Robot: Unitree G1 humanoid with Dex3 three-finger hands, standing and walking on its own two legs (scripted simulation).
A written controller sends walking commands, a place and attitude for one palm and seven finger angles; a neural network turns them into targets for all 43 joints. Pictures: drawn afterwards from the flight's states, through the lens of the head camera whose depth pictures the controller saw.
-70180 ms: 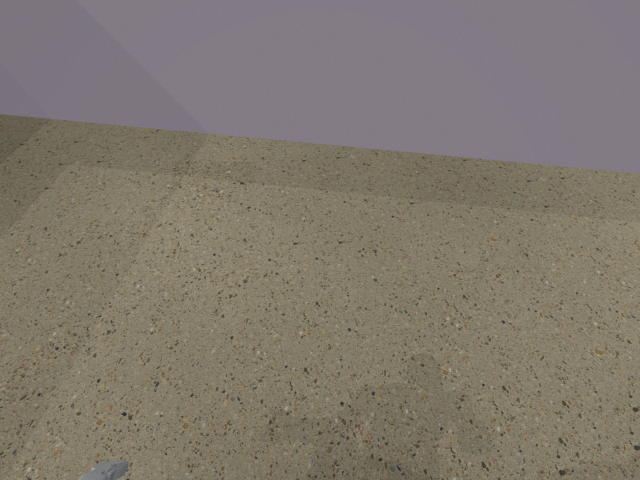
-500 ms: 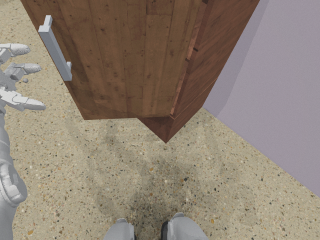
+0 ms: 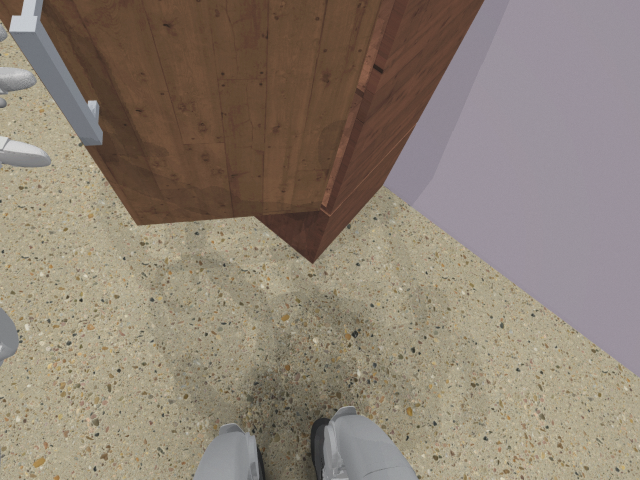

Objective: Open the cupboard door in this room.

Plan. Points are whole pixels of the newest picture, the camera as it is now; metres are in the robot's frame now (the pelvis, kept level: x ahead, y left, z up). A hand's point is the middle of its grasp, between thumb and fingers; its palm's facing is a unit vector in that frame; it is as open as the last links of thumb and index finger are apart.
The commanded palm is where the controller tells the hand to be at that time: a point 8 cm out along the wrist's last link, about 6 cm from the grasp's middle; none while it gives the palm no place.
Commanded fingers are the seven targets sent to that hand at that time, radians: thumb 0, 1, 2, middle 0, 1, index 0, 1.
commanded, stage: move the hooked fingers beside the handle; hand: left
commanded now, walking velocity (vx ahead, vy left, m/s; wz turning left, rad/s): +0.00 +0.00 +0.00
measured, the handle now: (66, 77) +0.56 +0.24 +0.08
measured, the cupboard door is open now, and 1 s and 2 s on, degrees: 48 48 48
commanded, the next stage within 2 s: slide the fingers in behind the handle in 0.66 s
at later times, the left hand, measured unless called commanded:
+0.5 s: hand out of the picture +0.51 +0.29 +0.08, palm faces +0.05 -1.00 +0.00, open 14.0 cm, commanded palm +0.49 +0.33 +0.08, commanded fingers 0.00 -0.50 0.30 -0.30 -1.20 -0.30 -1.20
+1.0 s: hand (13, 113) +0.51 +0.28 +0.09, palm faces +0.04 -1.00 +0.00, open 14.0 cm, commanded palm +0.49 +0.31 +0.08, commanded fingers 0.00 -0.50 0.30 -0.30 -1.20 -0.30 -1.20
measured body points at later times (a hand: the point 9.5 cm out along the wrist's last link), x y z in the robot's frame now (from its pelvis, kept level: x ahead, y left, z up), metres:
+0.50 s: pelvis +0.01 +0.00 +0.00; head +0.16 +0.04 +0.43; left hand +0.50 +0.35 +0.09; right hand +0.01 -0.27 -0.09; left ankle -0.01 +0.07 -0.68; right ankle +0.03 -0.12 -0.68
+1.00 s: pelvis +0.00 +0.00 +0.00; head +0.15 +0.04 +0.42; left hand +0.50 +0.33 +0.09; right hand -0.01 -0.27 -0.09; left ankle -0.01 +0.07 -0.68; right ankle +0.03 -0.12 -0.68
